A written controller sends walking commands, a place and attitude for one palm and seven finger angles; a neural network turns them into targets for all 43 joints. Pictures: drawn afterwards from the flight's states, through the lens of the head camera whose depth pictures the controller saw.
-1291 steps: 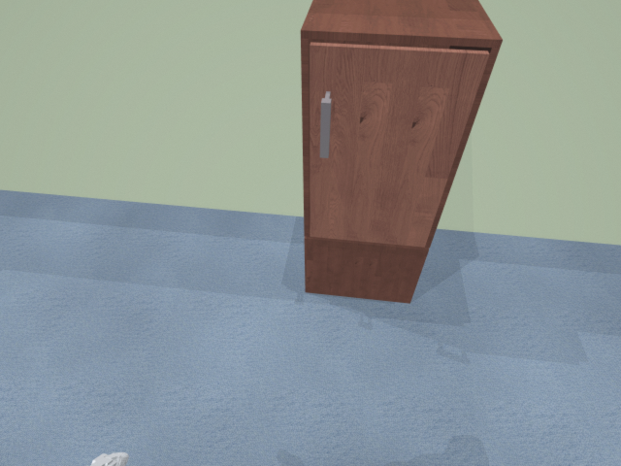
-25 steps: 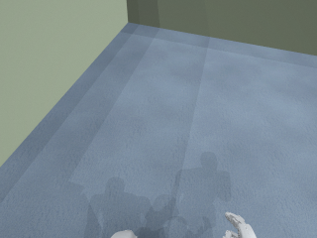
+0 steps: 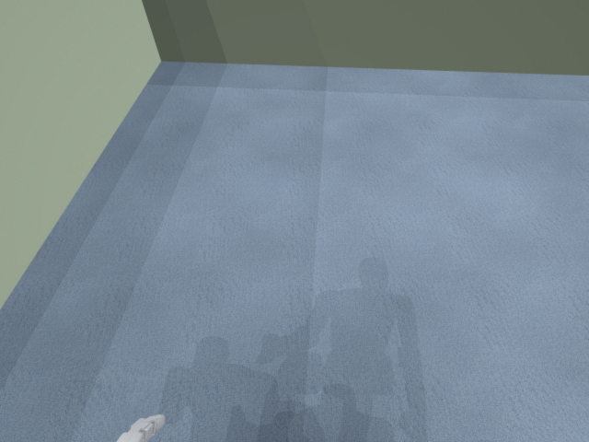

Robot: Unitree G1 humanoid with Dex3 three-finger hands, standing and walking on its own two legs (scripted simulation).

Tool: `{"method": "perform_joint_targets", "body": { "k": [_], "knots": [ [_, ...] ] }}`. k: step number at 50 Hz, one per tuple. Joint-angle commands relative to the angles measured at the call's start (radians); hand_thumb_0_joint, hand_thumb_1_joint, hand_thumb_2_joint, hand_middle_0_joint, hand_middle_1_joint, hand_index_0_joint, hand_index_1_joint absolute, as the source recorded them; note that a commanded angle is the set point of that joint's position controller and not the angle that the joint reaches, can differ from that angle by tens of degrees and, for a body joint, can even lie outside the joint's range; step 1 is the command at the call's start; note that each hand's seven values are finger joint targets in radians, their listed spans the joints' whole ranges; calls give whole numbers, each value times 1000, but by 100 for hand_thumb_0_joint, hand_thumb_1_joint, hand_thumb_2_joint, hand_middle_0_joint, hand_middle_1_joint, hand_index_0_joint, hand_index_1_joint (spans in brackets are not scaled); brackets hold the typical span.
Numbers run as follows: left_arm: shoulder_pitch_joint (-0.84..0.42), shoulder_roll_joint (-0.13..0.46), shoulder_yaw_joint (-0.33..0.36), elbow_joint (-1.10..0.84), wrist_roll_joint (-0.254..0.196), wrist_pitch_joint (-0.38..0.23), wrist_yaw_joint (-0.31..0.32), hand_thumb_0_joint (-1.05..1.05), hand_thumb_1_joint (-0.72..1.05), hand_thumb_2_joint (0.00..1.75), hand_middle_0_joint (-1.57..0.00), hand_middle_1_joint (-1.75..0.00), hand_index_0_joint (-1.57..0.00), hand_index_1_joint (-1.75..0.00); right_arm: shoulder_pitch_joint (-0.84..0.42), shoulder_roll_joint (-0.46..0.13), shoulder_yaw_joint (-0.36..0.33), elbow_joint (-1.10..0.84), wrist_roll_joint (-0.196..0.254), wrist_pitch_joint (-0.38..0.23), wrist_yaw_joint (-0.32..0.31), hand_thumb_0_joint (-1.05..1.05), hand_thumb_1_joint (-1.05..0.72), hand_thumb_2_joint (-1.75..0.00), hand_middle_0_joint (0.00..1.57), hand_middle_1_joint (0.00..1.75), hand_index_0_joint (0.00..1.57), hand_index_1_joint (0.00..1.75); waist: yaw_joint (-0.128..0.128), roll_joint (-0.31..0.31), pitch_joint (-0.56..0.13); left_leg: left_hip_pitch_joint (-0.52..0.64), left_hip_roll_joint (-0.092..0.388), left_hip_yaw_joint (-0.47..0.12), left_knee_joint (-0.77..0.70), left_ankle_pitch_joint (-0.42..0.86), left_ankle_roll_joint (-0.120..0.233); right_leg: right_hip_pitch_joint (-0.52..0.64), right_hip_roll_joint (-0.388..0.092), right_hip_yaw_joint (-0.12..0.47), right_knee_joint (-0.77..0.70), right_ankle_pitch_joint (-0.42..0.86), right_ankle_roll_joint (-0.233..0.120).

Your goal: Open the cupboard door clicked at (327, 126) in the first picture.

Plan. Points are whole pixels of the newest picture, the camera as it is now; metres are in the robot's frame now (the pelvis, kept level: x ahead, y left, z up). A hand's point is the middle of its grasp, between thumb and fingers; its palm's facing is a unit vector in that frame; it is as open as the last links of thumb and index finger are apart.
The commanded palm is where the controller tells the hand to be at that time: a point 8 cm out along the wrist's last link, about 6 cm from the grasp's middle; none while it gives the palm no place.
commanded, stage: walk to a spot facing it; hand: left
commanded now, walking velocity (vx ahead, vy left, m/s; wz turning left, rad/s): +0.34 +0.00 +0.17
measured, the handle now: out of the picture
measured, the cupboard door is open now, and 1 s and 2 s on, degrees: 52 52 52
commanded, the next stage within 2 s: turn to face it in 0.16 s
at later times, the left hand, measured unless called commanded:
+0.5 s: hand (175, 427) +0.18 +0.20 -0.19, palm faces +0.23 -0.96 -0.16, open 7.4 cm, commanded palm none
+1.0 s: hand (198, 368) +0.26 +0.17 -0.15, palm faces +0.46 -0.86 -0.23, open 7.4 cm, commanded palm none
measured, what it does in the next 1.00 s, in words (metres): walks ahead, turning left: left foot, then right foot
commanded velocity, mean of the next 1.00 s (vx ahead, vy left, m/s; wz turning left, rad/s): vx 0.06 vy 0.00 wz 0.53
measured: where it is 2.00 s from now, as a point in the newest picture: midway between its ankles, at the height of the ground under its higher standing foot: (319, 405)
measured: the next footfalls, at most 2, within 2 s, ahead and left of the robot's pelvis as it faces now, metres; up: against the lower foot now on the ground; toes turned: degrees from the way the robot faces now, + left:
left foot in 0.36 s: +0.31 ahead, +0.14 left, +0.00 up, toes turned +12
right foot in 0.74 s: +0.33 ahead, -0.13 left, +0.00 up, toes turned +15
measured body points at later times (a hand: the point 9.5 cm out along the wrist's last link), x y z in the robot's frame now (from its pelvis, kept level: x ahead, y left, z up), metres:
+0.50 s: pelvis +0.20 +0.03 -0.01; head +0.23 +0.05 +0.44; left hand +0.16 +0.25 -0.17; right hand +0.33 -0.19 -0.14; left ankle +0.27 +0.13 -0.73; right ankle +0.15 -0.11 -0.65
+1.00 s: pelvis +0.27 -0.03 +0.01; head +0.32 -0.02 +0.46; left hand +0.23 +0.22 -0.13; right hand +0.46 -0.24 -0.13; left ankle +0.22 +0.10 -0.67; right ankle +0.29 -0.14 -0.73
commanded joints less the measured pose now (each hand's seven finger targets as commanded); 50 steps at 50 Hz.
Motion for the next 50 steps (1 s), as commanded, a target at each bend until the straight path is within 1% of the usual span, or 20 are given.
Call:
{"method": "perform_joint_targets", "body": {
  "k": [1,5,13,15,16,17,18,19,20,22,25,31,35,36,37,38,39,42,46,50],
  "knots": [
    [196,91,6,29,0,-2,24,0,90,90,-20,-30,-20,-30,-67,-28,-14,-102,-10,-30,-6,0,-90,-90,20,30,20,30,49,-94,-50,-255,67,-49,17,109,-16,212,-282,209,-354,360,-108],
    [200,62,2,47,4,-22,22,0,90,90,-20,-30,-20,-30,-79,7,-18,-111,-13,-11,10,0,-90,-90,20,30,20,30,18,-100,-1,-243,49,-16,-145,239,-26,164,-242,111,-411,318,-107],
    [270,87,-12,106,6,-20,31,0,90,90,-20,-30,-20,-30,-281,-24,-12,-180,-8,-29,19,0,-90,-90,20,30,20,30,52,-110,28,-189,-21,34,-448,268,24,329,-261,40,-297,637,-67],
    [250,103,-7,99,3,-16,37,0,90,90,-20,-30,-20,-30,-143,-62,-20,-144,-14,-31,9,0,-90,-90,20,30,20,30,-23,-67,-32,14,-76,54,-549,348,48,309,-232,-31,-78,805,-21],
    [254,110,-5,85,-2,-8,36,0,90,90,-20,-30,-20,-30,-32,-120,-31,-120,-19,-32,2,0,-90,-90,20,30,20,30,-64,-1,-120,226,-43,7,-567,564,79,204,-189,-70,118,701,26],
    [300,80,-5,60,-16,-1,33,0,90,90,-20,-30,-20,-30,65,-224,-49,-114,-30,-36,-11,0,-90,-90,20,30,20,30,-79,198,-257,472,191,-304,-557,892,196,-32,-59,-98,403,232,89],
    [274,63,-16,26,-22,0,32,0,90,90,-20,-30,-20,-30,113,-274,-57,-105,-13,-27,-23,0,-90,-90,20,30,20,30,-85,284,-322,525,355,-530,-634,1162,318,-147,21,5,670,-366,93],
    [199,96,-10,-9,-15,12,39,0,90,90,-20,-30,-20,-30,56,-271,-57,-119,-8,-18,-25,0,-90,-90,20,30,20,30,-65,123,-246,389,346,-490,-672,992,325,-166,-13,101,743,-343,80],
    [161,54,-7,-33,-6,17,39,0,90,90,-20,-30,-20,-30,-17,-259,-56,-147,-8,-25,-33,0,-90,-90,20,30,20,30,-37,100,-126,264,332,-476,-706,874,309,-247,-37,107,753,-295,98],
    [164,48,2,-13,3,45,31,0,90,90,-20,-30,-20,-30,-146,-182,-33,-187,-7,-25,-37,0,-90,-90,20,30,20,30,27,150,-64,60,231,-362,-773,649,219,-194,-78,137,674,-188,117],
    [227,38,11,-13,3,77,21,0,90,90,-20,-30,-20,-30,-232,-188,-34,-223,-11,-18,-33,0,-90,-90,20,30,20,30,77,129,-120,-41,142,-247,-794,460,163,-86,-52,108,538,-115,127],
    [108,54,21,-99,3,93,26,0,90,90,-20,-30,-20,-30,-236,-225,-66,-249,-22,16,-20,0,-90,-90,20,30,20,30,49,114,-97,-97,119,-361,-820,151,169,-41,-13,82,264,-106,131],
    [179,84,31,-105,1,79,30,0,90,90,-20,-30,-20,-30,-276,-224,-80,-276,-15,34,-17,0,-90,-90,20,30,20,30,93,112,-119,-177,59,-383,-708,142,122,189,22,79,-57,-16,120],
    [216,141,42,-105,7,69,38,0,90,90,-20,-30,-20,-30,-278,-181,-74,-292,-7,35,-13,0,-90,-90,20,30,20,30,116,-20,-131,-290,-15,-322,-579,92,72,319,-90,198,-223,-74,90],
    [232,250,62,-117,23,63,46,0,90,90,-20,-30,-20,-30,-281,-105,-63,-315,-1,33,-8,0,-90,-90,20,30,20,30,133,-343,-129,-416,-165,-93,-284,-85,-24,349,-392,508,-373,-95,-7],
    [193,261,52,-135,14,67,49,0,90,90,-20,-30,-20,-30,-308,-153,-73,-322,-9,33,-3,0,-90,-90,20,30,20,30,124,-310,-106,-368,-115,-109,-35,-164,-20,198,-496,539,-380,15,-81],
    [112,226,40,-159,12,71,51,0,90,90,-20,-30,-20,-30,-277,-146,-74,-323,-9,39,5,0,-90,-90,20,30,20,30,72,-182,-75,-338,-89,-132,52,-99,-16,135,-459,427,-360,56,-100],
    [39,149,18,-169,6,63,49,0,90,90,-20,-30,-20,-30,-248,-132,-66,-277,-12,60,14,0,-90,-90,20,30,20,30,27,-241,-61,-323,-47,-82,131,33,-51,159,-304,174,-268,325,-46],
    [147,176,25,-137,10,56,49,0,90,90,-20,-30,-20,-30,-323,-97,-42,-295,-5,54,20,0,-90,-90,20,30,20,30,77,-175,-100,-272,-61,-2,-152,18,-66,335,-293,66,-172,674,-30],
    [191,211,33,-115,15,59,44,0,90,90,-20,-30,-20,-30,-364,-98,-32,-314,-1,50,22,0,-90,-90,20,30,20,30,101,-231,-97,-187,-85,47,-333,12,-48,361,-314,42,-121,781,-34]
  ]
}}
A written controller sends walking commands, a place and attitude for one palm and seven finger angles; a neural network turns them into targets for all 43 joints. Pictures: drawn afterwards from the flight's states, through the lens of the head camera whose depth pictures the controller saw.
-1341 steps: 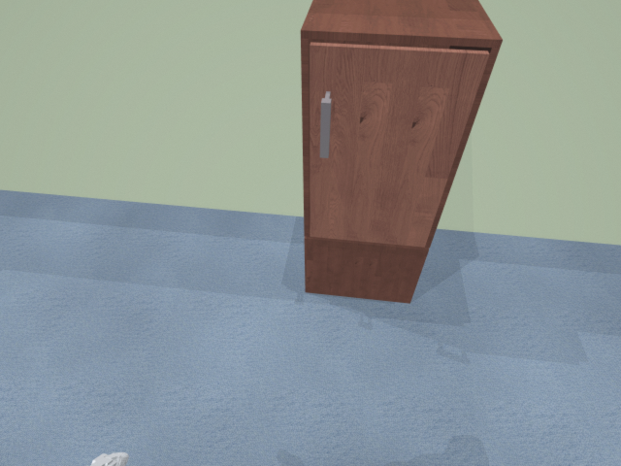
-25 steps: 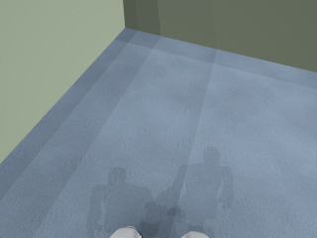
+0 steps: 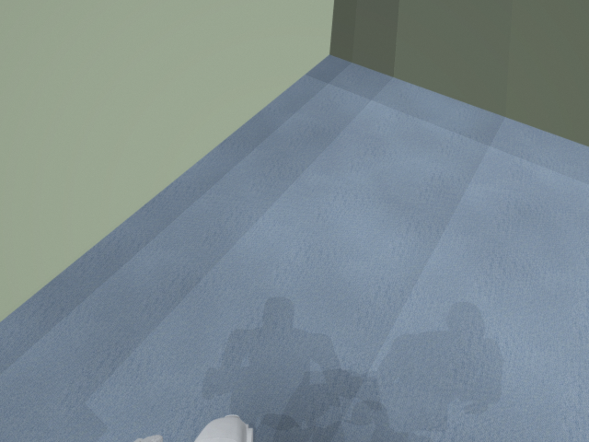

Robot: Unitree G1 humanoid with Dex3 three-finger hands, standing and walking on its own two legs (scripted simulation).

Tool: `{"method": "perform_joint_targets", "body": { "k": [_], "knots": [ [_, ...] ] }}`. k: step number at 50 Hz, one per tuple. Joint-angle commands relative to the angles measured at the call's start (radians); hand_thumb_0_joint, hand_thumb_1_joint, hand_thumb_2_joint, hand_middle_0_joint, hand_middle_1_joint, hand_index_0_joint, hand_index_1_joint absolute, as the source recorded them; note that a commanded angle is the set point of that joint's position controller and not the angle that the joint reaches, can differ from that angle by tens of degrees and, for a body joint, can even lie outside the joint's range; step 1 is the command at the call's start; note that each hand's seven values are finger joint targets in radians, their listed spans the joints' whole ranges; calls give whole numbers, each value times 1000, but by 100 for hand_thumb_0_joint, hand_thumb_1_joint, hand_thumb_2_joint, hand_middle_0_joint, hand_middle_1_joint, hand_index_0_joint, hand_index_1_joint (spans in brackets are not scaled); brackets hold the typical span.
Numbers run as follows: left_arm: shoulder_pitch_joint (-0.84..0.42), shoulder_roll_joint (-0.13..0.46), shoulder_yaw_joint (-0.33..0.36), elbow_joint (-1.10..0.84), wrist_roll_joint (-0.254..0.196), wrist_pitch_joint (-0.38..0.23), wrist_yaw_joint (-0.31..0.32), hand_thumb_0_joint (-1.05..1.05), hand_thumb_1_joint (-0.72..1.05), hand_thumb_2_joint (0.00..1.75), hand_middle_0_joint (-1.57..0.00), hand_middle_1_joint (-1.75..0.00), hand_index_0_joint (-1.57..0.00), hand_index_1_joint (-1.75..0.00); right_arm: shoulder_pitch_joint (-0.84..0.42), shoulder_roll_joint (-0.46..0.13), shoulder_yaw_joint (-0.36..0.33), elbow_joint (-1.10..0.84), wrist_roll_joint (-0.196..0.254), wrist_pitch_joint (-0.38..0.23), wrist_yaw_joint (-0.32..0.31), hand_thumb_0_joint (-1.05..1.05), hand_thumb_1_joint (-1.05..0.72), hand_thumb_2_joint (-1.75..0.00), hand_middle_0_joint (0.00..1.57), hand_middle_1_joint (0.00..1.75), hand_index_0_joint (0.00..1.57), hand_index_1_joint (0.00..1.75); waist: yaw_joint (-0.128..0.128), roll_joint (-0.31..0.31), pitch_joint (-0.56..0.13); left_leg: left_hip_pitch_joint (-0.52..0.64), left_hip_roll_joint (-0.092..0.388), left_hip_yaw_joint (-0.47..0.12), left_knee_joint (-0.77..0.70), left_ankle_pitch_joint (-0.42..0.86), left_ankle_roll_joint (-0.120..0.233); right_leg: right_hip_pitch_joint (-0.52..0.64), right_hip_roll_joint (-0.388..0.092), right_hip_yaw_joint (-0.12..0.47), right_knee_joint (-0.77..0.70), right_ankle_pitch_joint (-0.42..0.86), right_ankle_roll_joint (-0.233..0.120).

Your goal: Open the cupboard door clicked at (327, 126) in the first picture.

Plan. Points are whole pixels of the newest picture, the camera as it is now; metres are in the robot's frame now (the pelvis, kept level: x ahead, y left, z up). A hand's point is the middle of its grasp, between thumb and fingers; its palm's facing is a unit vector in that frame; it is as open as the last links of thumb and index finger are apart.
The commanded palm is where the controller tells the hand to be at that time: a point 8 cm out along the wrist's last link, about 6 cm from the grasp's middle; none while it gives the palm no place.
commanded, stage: turn to face it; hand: left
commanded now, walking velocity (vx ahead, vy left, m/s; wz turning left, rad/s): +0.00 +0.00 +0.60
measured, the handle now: out of the picture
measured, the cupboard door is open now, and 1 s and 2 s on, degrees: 52 52 52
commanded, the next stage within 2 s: none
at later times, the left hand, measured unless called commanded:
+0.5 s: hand out of the picture +0.06 +0.21 -0.16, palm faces +0.29 -0.91 -0.31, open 7.4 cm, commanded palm none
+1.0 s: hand out of the picture -0.04 +0.20 -0.18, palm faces +0.58 -0.78 -0.23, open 7.4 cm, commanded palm none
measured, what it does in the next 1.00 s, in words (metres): steps on the spot, turning left: left foot, then right foot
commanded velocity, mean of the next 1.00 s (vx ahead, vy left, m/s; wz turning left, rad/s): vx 0.00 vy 0.00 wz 0.60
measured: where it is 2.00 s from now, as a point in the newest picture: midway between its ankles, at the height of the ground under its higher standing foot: outside the picture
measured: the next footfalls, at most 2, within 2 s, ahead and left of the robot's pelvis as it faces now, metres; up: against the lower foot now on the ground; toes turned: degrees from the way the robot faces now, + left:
left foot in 0.12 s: +0.06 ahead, +0.13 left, +0.00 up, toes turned +10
right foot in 0.48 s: +0.10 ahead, -0.14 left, +0.00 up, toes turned +13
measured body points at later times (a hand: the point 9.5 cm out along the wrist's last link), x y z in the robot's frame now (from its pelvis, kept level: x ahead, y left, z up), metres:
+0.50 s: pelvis +0.02 -0.03 -0.02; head +0.06 -0.03 +0.43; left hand +0.04 +0.26 -0.14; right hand +0.18 -0.25 -0.17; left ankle +0.02 +0.12 -0.73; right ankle +0.07 -0.15 -0.75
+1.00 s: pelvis +0.02 -0.03 -0.01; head +0.05 +0.02 +0.44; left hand -0.07 +0.24 -0.16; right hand +0.25 -0.18 -0.13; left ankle -0.02 +0.07 -0.74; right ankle +0.08 -0.16 -0.67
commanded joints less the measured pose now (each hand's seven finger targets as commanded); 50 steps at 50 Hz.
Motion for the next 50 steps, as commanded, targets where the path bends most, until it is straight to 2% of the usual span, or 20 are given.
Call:
{"method": "perform_joint_targets", "body": {
  "k": [1,4,5,6,8,12,18,21,22,24,25,27,30,35,39,40,41,42,46,50],
  "knots": [
    [102,232,62,-32,6,-10,13,0,90,90,-20,-30,-20,-30,-99,-19,10,-115,2,-43,0,0,-90,-90,20,30,20,30,67,-190,-124,-5,-23,64,-203,-3,15,225,-225,99,-12,828,-92],
    [53,233,66,-43,-6,-7,5,0,90,90,-20,-30,-20,-30,32,-83,-8,-87,-5,-51,-4,0,-90,-90,20,30,20,30,-17,-93,-188,292,-28,53,-457,245,44,75,-198,25,194,675,-22],
    [40,190,59,-69,-15,-2,-1,0,90,90,-20,-30,-20,-30,112,-186,-34,-69,-13,-60,-10,0,-90,-90,20,30,20,30,-66,144,-254,507,164,-179,-495,516,125,-163,-111,-10,395,279,39],
    [-18,127,34,-119,-18,6,-2,0,90,90,-20,-30,-20,-30,182,-280,-57,-63,-9,-58,-20,0,-90,-90,20,30,20,30,-105,373,-265,566,407,-511,-521,951,292,-399,18,45,614,-364,96],
    [-61,158,42,-139,-6,24,8,0,90,90,-20,-30,-20,-30,148,-257,-46,-64,-11,-54,-30,0,-90,-90,20,30,20,30,-75,176,-209,439,388,-407,-527,681,326,-416,-3,178,686,-300,75],
    [-11,153,50,-71,-4,41,-10,0,90,90,-20,-30,-20,-30,-26,-183,-21,-112,-12,-59,-42,0,-90,-90,20,30,20,30,7,217,-107,247,212,-292,-580,426,221,-347,26,187,617,-115,84],
    [-9,134,43,-83,-8,35,-10,0,90,90,-20,-30,-20,-30,-30,-195,-36,-117,-18,-50,-32,0,-90,-90,20,30,20,30,9,205,-112,177,177,-337,-577,268,214,-188,88,148,301,-109,75],
    [72,144,49,-71,-10,22,-7,0,90,90,-20,-30,-20,-30,-73,-188,-43,-136,-12,-41,-30,0,-90,-90,20,30,20,30,50,200,-121,72,136,-350,-505,238,181,-2,120,128,78,5,66],
    [114,176,58,-65,-7,13,-2,0,90,90,-20,-30,-20,-30,-85,-159,-40,-146,-5,-40,-28,0,-90,-90,20,30,20,30,76,110,-121,-18,80,-322,-422,170,141,109,75,170,-72,44,55],
    [115,319,78,-85,11,4,12,0,90,90,-20,-30,-20,-30,-102,-80,-30,-181,1,-41,-17,0,-90,-90,20,30,20,30,103,-320,-112,-170,-93,-93,87,-188,30,76,-369,611,-314,13,-121],
    [64,283,65,-97,4,5,15,0,90,90,-20,-30,-20,-30,-87,-103,-33,-173,-7,-36,-12,0,-90,-90,20,30,20,30,65,-207,-93,-143,-43,-143,237,-155,42,-4,-352,534,-286,37,-157],
    [-37,211,49,-119,-1,3,16,0,90,90,-20,-30,-20,-30,-44,-90,-37,-120,-11,-20,-4,0,-90,-90,20,30,20,30,7,-206,-67,-132,-7,-116,348,-28,23,-46,-230,370,-239,108,-117],
    [-32,184,40,-116,1,-2,17,0,90,90,-20,-30,-20,-30,-42,-51,-19,-110,-4,-19,5,0,-90,-90,20,30,20,30,6,-180,-84,-93,1,-48,194,-6,-4,43,-179,181,-169,391,-93],
    [85,241,63,-67,7,-3,16,0,90,90,-20,-30,-20,-30,-109,-18,3,-120,4,-37,5,0,-90,-90,20,30,20,30,76,-149,-136,-5,-18,36,-161,-45,1,210,-231,138,-53,646,-111],
    [54,240,69,-60,-5,4,4,0,90,90,-20,-30,-20,-30,-12,-61,-7,-99,2,-46,0,0,-90,-90,20,30,20,30,19,-131,-156,242,-29,36,-439,176,30,70,-206,64,87,541,-29],
    [41,209,67,-78,-13,9,2,0,90,90,-20,-30,-20,-30,61,-129,-26,-83,-3,-54,-4,0,-90,-90,20,30,20,30,-26,27,-204,419,78,-95,-510,367,77,-91,-161,19,238,347,22],
    [-8,130,45,-125,-19,15,-6,0,90,90,-20,-30,-20,-30,140,-242,-57,-72,-12,-57,-14,0,-90,-90,20,30,20,30,-78,354,-203,530,358,-480,-548,736,233,-387,-9,0,467,-294,103],
    [-94,142,37,-149,-8,29,2,0,90,90,-20,-30,-20,-30,201,-267,-60,-40,-11,-48,-25,0,-90,-90,20,30,20,30,-103,278,-197,489,416,-500,-539,822,320,-429,5,134,601,-360,85],
    [-66,147,49,-93,-7,38,-7,0,90,90,-20,-30,-20,-30,15,-178,-31,-93,-13,-58,-45,0,-90,-90,20,30,20,30,-13,247,-120,293,231,-324,-573,493,231,-374,12,199,635,-132,80],
    [-49,134,47,-82,-9,39,-12,0,90,90,-20,-30,-20,-30,11,-176,-29,-96,-15,-61,-43,0,-90,-90,20,30,20,30,2,175,-126,286,190,-316,-585,414,218,-311,50,181,497,-101,83]
  ]
}}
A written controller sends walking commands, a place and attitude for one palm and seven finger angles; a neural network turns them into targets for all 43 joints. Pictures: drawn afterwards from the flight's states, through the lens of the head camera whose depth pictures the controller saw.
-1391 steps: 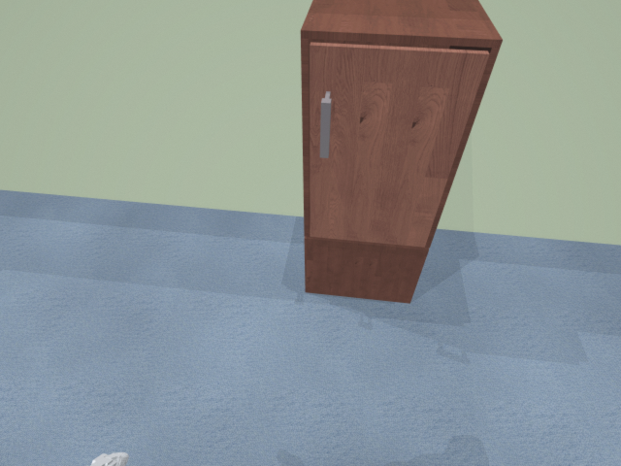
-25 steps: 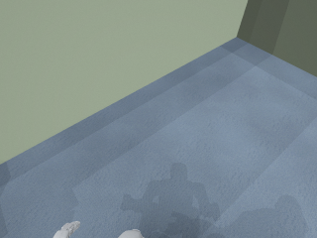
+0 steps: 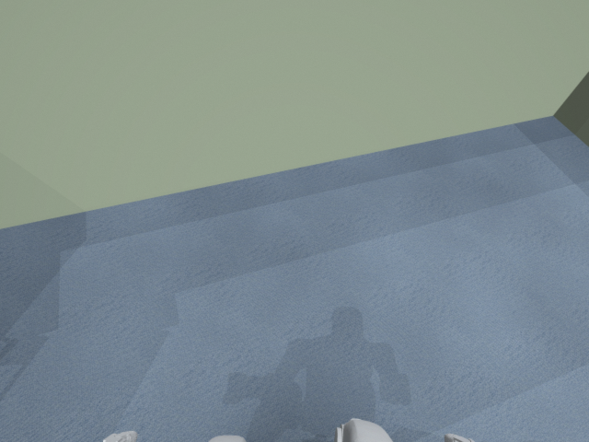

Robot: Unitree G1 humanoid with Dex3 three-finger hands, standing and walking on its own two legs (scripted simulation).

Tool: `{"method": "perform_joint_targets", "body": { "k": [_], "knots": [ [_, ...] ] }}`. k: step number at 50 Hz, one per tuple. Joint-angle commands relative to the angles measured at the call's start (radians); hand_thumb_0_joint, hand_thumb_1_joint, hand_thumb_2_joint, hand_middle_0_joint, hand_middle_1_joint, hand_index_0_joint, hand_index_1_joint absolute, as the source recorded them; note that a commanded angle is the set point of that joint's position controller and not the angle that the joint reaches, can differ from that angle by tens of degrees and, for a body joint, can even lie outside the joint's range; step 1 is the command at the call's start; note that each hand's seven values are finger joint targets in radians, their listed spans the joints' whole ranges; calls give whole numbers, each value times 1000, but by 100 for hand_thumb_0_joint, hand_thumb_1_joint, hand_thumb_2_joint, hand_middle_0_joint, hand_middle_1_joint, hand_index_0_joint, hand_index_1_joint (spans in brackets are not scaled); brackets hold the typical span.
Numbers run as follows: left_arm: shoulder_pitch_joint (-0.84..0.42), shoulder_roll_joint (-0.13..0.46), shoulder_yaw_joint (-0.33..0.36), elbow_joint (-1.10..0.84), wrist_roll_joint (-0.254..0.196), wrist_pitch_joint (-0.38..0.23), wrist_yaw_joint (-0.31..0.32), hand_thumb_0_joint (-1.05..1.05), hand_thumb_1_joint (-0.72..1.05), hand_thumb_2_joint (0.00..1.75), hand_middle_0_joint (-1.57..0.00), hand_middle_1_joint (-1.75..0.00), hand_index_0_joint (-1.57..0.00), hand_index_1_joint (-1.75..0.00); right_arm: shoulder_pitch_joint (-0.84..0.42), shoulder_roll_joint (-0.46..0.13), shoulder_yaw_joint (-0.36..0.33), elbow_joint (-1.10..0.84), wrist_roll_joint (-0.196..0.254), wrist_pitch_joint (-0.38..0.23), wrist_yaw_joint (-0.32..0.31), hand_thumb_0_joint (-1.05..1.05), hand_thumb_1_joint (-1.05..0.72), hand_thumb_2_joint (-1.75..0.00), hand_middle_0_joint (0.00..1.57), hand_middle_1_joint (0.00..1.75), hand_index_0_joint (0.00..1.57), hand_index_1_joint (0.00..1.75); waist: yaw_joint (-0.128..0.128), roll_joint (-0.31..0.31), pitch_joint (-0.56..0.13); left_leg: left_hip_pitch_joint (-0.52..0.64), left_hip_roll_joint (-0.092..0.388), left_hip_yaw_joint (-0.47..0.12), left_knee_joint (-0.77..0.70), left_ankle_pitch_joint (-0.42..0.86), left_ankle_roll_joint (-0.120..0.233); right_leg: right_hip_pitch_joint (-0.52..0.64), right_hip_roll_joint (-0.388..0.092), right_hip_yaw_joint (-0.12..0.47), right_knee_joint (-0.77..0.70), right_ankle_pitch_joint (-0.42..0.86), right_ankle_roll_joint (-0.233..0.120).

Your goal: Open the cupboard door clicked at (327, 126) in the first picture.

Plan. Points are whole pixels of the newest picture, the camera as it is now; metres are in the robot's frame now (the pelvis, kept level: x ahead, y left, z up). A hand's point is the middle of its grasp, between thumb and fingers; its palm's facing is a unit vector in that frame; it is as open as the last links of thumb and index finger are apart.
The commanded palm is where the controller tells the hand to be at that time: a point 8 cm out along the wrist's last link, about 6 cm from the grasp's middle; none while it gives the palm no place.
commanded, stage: turn to face it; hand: left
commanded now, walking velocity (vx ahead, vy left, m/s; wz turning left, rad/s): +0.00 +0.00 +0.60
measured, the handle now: out of the picture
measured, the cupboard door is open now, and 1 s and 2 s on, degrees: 52 52 52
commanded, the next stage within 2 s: take the last steps up to it in 1.92 s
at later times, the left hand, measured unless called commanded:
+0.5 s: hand out of the picture +0.01 +0.17 -0.17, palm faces +0.32 -0.92 -0.21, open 7.4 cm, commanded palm none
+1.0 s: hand out of the picture +0.00 +0.19 -0.15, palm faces +0.54 -0.79 -0.30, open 7.4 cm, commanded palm none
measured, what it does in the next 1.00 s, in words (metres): steps on the spot, turning left: right foot, then left foot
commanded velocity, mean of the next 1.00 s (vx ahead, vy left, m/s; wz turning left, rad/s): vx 0.00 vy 0.00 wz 0.60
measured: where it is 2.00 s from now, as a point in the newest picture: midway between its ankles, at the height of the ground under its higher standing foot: outside the picture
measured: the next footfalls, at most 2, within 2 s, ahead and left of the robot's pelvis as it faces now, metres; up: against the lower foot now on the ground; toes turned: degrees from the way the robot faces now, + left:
right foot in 0.20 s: +0.05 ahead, -0.16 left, +0.00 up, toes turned +4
left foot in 0.54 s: +0.02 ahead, +0.10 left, +0.00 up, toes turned +24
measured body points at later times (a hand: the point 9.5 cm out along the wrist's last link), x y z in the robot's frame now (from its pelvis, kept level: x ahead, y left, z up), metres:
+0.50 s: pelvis +0.00 -0.03 +0.00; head +0.05 +0.00 +0.44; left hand -0.01 +0.22 -0.15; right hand +0.18 -0.26 -0.14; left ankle -0.02 +0.09 -0.71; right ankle +0.01 -0.16 -0.73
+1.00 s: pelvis +0.01 -0.06 -0.01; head +0.06 -0.05 +0.44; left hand -0.02 +0.23 -0.13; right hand +0.21 -0.24 -0.16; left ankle -0.03 +0.07 -0.72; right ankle +0.08 -0.16 -0.74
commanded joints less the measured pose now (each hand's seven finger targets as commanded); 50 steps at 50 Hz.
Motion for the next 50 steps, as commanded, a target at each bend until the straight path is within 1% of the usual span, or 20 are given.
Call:
{"method": "perform_joint_targets", "body": {
  "k": [1,7,8,9,10,11,15,21,25,26,27,28,34,41,45,46,47,48,49,50],
  "knots": [
    [-21,56,7,-99,-1,-30,3,0,90,90,-20,-30,-20,-30,36,-218,-62,-51,-8,-20,-19,0,-90,-90,20,30,20,30,-24,182,-138,128,229,-266,-212,231,133,-5,15,27,-121,20,-1],
    [76,64,10,-88,-8,-47,10,0,90,90,-20,-30,-20,-30,-24,-222,-75,-75,-3,-4,-13,0,-90,-90,20,30,20,30,23,198,-152,-30,167,-308,-114,202,92,304,79,-11,-535,148,-18],
    [117,101,19,-82,-4,-56,17,0,90,90,-20,-30,-20,-30,-34,-192,-71,-86,5,-4,-10,0,-90,-90,20,30,20,30,49,102,-159,-126,111,-283,-41,108,48,432,26,38,-685,203,-31],
    [150,195,39,-82,13,-66,26,0,90,90,-20,-30,-20,-30,-28,-125,-63,-104,14,-3,-3,0,-90,-90,20,30,20,30,66,-161,-164,-303,-21,-132,171,-152,-30,535,-221,300,-828,144,-107],
    [126,236,38,-93,16,-64,30,0,90,90,-20,-30,-20,-30,-61,-127,-64,-119,7,-4,2,0,-90,-90,20,30,20,30,70,-286,-127,-322,-57,-41,448,-366,-61,408,-415,444,-860,238,-212],
    [74,197,24,-107,10,-64,32,0,90,90,-20,-30,-20,-30,-46,-151,-66,-110,1,1,8,0,-90,-90,20,30,20,30,36,-174,-95,-298,-8,-86,596,-322,-51,319,-386,353,-831,260,-243],
    [-17,106,1,-126,5,-71,32,0,90,90,-20,-30,-20,-30,-11,-109,-56,-56,2,20,23,0,-90,-90,20,30,20,30,-23,-182,-93,-273,37,-13,622,-182,-93,356,-224,55,-730,584,-190],
    [118,168,26,-80,13,-69,29,0,90,90,-20,-30,-20,-30,-106,-70,-30,-79,11,5,28,0,-90,-90,20,30,20,30,53,-166,-132,-151,8,98,221,-206,-87,486,-258,-13,-621,802,-188],
    [78,172,33,-79,0,-63,19,0,90,90,-20,-30,-20,-30,18,-119,-43,-51,7,-7,23,0,-90,-90,20,30,20,30,-24,-106,-170,125,0,96,-76,43,-55,336,-241,-91,-444,665,-105],
    [72,130,28,-101,-6,-57,14,0,90,90,-20,-30,-20,-30,90,-203,-65,-36,0,-15,18,0,-90,-90,20,30,20,30,-65,105,-221,304,149,-96,-129,245,10,150,-171,-144,-259,406,-44],
    [12,52,3,-149,-10,-52,9,0,90,90,-20,-30,-20,-30,177,-310,-94,-24,-5,-16,8,0,-90,-90,20,30,20,30,-117,377,-227,375,414,-461,-171,642,174,-108,-28,-124,-26,-231,20],
    [-38,77,1,-163,-1,-39,17,0,90,90,-20,-30,-20,-30,217,-318,-91,-1,-2,-9,-2,0,-90,-90,20,30,20,30,-120,271,-242,354,449,-439,-151,663,237,-128,-39,10,72,-232,-4],
    [-1,69,11,-90,2,-30,2,0,90,90,-20,-30,-20,-30,29,-213,-54,-58,-4,-25,-24,0,-90,-90,20,30,20,30,-18,187,-148,156,229,-245,-201,331,126,-57,-14,42,48,42,3],
    [-47,59,6,-118,-1,-30,6,0,90,90,-20,-30,-20,-30,46,-224,-67,-52,-10,-14,-15,0,-90,-90,20,30,20,30,-30,205,-128,94,211,-333,-221,163,135,38,37,30,-198,19,-1],
    [32,65,7,-105,-9,-43,12,0,90,90,-20,-30,-20,-30,6,-224,-76,-67,-6,-5,-13,0,-90,-90,20,30,20,30,5,213,-161,7,170,-369,-145,222,109,259,88,9,-470,98,-17],
    [81,79,13,-95,-9,-51,15,0,90,90,-20,-30,-20,-30,-18,-211,-76,-74,0,-4,-12,0,-90,-90,20,30,20,30,36,180,-169,-64,136,-351,-95,169,77,372,75,14,-612,187,-22],
    [118,137,26,-90,0,-62,23,0,90,90,-20,-30,-20,-30,-7,-159,-71,-83,10,-4,-7,0,-90,-90,20,30,20,30,52,17,-195,-195,55,-284,26,13,18,519,-60,143,-767,155,-56],
    [122,225,42,-95,15,-68,30,0,90,90,-20,-30,-20,-30,-13,-101,-62,-104,13,-7,-3,0,-90,-90,20,30,20,30,65,-285,-172,-343,-94,-59,291,-291,-68,543,-340,426,-841,203,-170],
    [89,225,33,-107,9,-63,35,0,90,90,-20,-30,-20,-30,-26,-155,-73,-104,6,-3,2,0,-90,-90,20,30,20,30,53,-218,-149,-295,-36,-78,512,-361,-61,386,-430,412,-836,284,-241],
    [23,176,19,-125,8,-65,35,0,90,90,-20,-30,-20,-30,11,-146,-70,-87,-1,6,9,0,-90,-90,20,30,20,30,8,-136,-115,-282,-15,-92,625,-284,-58,317,-363,310,-826,254,-250]
  ]
}}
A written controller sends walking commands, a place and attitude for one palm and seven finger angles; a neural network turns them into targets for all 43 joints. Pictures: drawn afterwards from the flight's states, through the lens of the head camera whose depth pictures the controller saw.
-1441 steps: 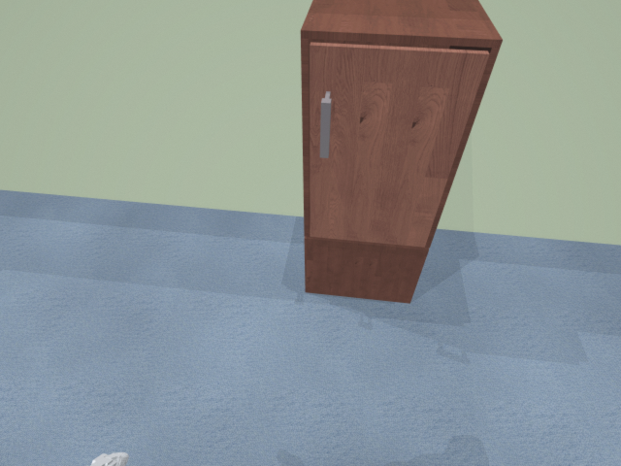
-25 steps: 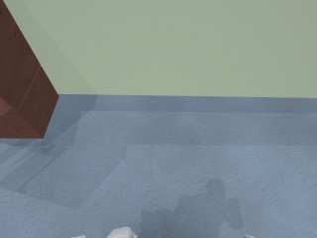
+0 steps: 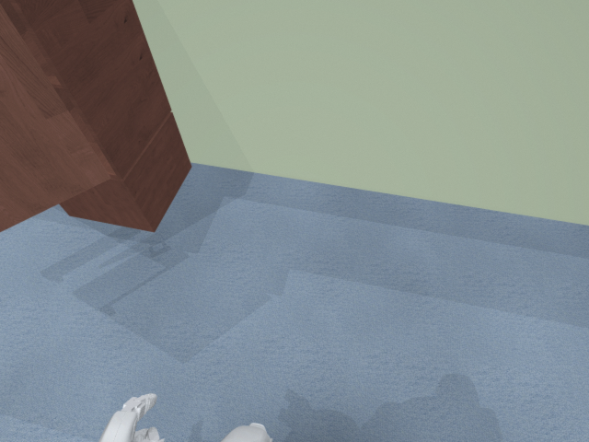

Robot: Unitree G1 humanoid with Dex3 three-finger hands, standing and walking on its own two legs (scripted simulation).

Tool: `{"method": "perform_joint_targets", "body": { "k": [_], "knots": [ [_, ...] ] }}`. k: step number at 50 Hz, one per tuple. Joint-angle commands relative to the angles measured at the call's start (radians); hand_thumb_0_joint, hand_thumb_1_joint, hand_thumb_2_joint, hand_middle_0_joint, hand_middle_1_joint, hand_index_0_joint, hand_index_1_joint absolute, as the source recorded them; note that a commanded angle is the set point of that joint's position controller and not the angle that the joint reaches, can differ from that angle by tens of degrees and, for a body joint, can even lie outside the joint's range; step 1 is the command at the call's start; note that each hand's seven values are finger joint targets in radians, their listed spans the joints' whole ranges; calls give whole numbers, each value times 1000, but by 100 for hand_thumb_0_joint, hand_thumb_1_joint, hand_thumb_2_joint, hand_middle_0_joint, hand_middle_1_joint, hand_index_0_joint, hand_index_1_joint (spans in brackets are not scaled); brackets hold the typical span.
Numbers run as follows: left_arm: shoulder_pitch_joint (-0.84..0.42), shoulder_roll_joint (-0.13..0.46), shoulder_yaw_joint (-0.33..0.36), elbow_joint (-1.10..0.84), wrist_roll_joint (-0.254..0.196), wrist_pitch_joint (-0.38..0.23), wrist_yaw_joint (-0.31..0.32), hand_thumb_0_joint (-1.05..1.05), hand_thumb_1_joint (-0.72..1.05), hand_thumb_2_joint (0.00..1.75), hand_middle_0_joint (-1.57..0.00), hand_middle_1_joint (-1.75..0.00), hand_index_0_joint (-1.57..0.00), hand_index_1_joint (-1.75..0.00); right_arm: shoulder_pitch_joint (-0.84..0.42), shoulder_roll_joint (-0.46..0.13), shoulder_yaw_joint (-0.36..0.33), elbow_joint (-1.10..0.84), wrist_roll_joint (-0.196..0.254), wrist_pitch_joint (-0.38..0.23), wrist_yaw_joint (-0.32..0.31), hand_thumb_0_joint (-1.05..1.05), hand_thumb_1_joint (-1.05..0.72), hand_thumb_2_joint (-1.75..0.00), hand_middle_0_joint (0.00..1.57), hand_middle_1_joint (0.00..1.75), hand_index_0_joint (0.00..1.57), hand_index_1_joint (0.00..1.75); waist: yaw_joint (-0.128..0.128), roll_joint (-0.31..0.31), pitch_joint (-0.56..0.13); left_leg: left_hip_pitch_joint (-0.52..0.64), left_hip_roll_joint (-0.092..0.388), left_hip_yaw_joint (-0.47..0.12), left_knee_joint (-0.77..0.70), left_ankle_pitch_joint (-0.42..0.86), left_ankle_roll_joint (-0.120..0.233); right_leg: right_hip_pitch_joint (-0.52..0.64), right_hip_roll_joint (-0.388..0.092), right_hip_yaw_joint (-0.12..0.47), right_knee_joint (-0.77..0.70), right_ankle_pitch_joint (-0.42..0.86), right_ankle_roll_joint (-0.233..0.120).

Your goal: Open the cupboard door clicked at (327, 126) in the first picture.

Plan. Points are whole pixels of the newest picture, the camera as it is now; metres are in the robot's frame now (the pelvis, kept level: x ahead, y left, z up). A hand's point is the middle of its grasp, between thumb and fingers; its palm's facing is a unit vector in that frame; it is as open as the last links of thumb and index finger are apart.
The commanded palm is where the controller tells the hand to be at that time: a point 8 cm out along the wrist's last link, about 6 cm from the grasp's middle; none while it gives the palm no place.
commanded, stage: turn to face it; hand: left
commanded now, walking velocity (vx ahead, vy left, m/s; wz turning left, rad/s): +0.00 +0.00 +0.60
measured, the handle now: out of the picture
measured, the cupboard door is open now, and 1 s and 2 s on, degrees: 52 52 52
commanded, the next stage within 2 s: take the last steps up to it in 0.92 s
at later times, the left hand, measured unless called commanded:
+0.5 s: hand out of the picture -0.01 +0.25 -0.17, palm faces +0.37 -0.90 -0.24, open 7.4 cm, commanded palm none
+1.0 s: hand out of the picture -0.04 +0.16 -0.15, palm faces +0.56 -0.80 -0.22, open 7.3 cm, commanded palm none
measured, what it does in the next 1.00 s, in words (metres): steps on the spot, turning left: left foot, then right foot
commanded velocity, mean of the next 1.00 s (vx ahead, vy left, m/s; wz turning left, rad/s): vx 0.00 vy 0.00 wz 0.46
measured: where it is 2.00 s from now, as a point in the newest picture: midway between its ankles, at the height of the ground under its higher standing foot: outside the picture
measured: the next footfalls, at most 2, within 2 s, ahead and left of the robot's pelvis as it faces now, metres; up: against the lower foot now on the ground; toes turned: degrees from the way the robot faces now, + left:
left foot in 0.34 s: +0.04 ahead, +0.14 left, +0.00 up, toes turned +20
right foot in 0.74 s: +0.10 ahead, -0.11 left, +0.00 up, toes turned +25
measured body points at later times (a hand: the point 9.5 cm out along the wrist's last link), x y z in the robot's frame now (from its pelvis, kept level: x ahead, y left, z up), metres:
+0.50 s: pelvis +0.00 +0.02 +0.00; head +0.04 +0.06 +0.45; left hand -0.03 +0.30 -0.15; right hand +0.20 -0.19 -0.11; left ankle +0.00 +0.12 -0.73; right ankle +0.02 -0.13 -0.65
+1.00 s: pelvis +0.02 -0.02 +0.01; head +0.06 +0.00 +0.46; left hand -0.07 +0.20 -0.13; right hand +0.22 -0.20 -0.14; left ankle -0.06 +0.09 -0.67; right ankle +0.07 -0.13 -0.73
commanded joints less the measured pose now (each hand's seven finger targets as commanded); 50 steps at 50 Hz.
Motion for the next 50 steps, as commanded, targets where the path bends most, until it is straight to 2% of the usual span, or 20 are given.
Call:
{"method": "perform_joint_targets", "body": {
  "k": [1,4,11,14,15,16,17,18,19,21,24,31,35,36,37,38,39,41,43,50],
  "knots": [
    [19,166,31,-69,3,-15,24,0,90,90,-20,-30,-20,-30,-43,-111,-45,-86,-11,-16,4,0,-90,-90,20,30,20,30,11,-243,-61,-183,58,48,515,-95,-20,82,-347,238,-318,131,-144],
    [13,129,18,-66,0,-21,20,0,90,90,-20,-30,-20,-30,-35,-88,-32,-72,-6,-11,16,0,-90,-90,20,30,20,30,-4,-267,-55,-184,85,112,482,-15,-48,143,-276,29,-257,398,-106],
    [167,195,46,-10,12,-20,18,0,90,90,-20,-30,-20,-30,-148,-47,-1,-96,0,-29,19,0,-90,-90,20,30,20,30,78,-235,-105,-53,70,228,45,-74,-39,297,-329,-39,-124,684,-117],
    [147,205,51,-2,7,-18,11,0,90,90,-20,-30,-20,-30,-81,-71,-6,-85,0,-37,16,0,-90,-90,20,30,20,30,37,-218,-134,116,50,248,-146,60,-17,223,-323,-90,-18,635,-67],
    [124,203,52,-12,-2,-15,7,0,90,90,-20,-30,-20,-30,-16,-100,-15,-67,-4,-42,15,0,-90,-90,20,30,20,30,-8,-169,-158,244,53,234,-250,189,-2,140,-308,-131,83,568,-29],
    [118,158,47,-36,-8,-9,1,0,90,90,-20,-30,-20,-30,61,-191,-38,-55,-11,-51,9,0,-90,-90,20,30,20,30,-50,43,-224,431,219,17,-297,414,72,-56,-226,-176,277,271,32],
    [49,84,20,-82,-12,-4,-2,0,90,90,-20,-30,-20,-30,142,-295,-65,-44,-13,-51,-3,0,-90,-90,20,30,20,30,-99,303,-227,496,469,-328,-336,818,235,-304,-91,-137,501,-378,90],
    [4,112,20,-96,-3,10,6,0,90,90,-20,-30,-20,-30,177,-299,-60,-20,-9,-45,-11,0,-90,-90,20,30,20,30,-97,178,-240,478,501,-305,-315,826,291,-323,-101,-2,584,-382,64],
    [-20,108,21,-96,-2,15,10,0,90,90,-20,-30,-20,-30,142,-270,-51,-33,-12,-49,-18,0,-90,-90,20,30,20,30,-83,130,-205,411,458,-264,-336,659,276,-329,-113,14,602,-325,62],
    [-5,105,29,-53,-1,15,3,0,90,90,-20,-30,-20,-30,19,-221,-40,-71,-16,-53,-32,0,-90,-90,20,30,20,30,-37,163,-138,280,360,-194,-362,494,225,-300,-103,42,594,-207,67],
    [57,96,29,-25,2,22,-9,0,90,90,-20,-30,-20,-30,-42,-194,-25,-89,-16,-57,-30,0,-90,-90,20,30,20,30,9,110,-121,231,288,-115,-380,392,181,-233,-73,20,508,-126,70],
    [37,84,22,-41,-1,19,-5,0,90,90,-20,-30,-20,-30,-29,-195,-31,-82,-20,-46,-22,0,-90,-90,20,30,20,30,3,134,-111,170,264,-193,-391,266,184,-108,-11,-1,241,-128,61],
    [140,95,26,-15,-6,0,2,0,90,90,-20,-30,-20,-30,-65,-177,-34,-92,-11,-39,-21,0,-90,-90,20,30,20,30,55,106,-135,53,206,-186,-282,296,137,144,16,-15,-76,39,47],
    [182,143,37,-9,0,-12,10,0,90,90,-20,-30,-20,-30,-64,-135,-29,-102,-2,-41,-17,0,-90,-90,20,30,20,30,77,-30,-159,-44,138,-135,-167,205,87,275,-84,89,-229,46,26],
    [197,233,55,-7,16,-22,17,0,90,90,-20,-30,-20,-30,-61,-65,-19,-120,5,-43,-13,0,-90,-90,20,30,20,30,83,-327,-147,-191,-19,63,70,-87,1,318,-352,377,-318,101,-76],
    [178,244,47,-18,11,-21,19,0,90,90,-20,-30,-20,-30,-82,-104,-25,-124,-3,-40,-10,0,-90,-90,20,30,20,30,83,-321,-118,-170,7,55,301,-233,-1,172,-464,422,-329,209,-162],
    [130,210,37,-33,8,-18,19,0,90,90,-20,-30,-20,-30,-64,-99,-27,-122,-6,-35,-4,0,-90,-90,20,30,20,30,51,-200,-94,-150,29,32,390,-183,5,115,-427,324,-311,229,-181],
    [64,144,22,-33,2,-25,20,0,90,90,-20,-30,-20,-30,-46,-93,-28,-61,-9,-17,-2,0,-90,-90,20,30,20,30,12,-250,-65,-164,60,55,496,-76,-18,126,-303,190,-265,357,-138],
    [80,120,14,-27,0,-30,17,0,90,90,-20,-30,-20,-30,-38,-71,-19,-52,-7,-16,3,0,-90,-90,20,30,20,30,13,-254,-76,-153,62,87,469,-22,-30,160,-256,82,-243,466,-115],
    [216,154,30,47,15,-31,19,0,90,90,-20,-30,-20,-30,-128,-20,10,-39,3,-32,-1,0,-90,-90,20,30,20,30,79,-223,-93,-33,54,180,76,-103,-29,274,-292,51,-178,661,-143]
  ]
}}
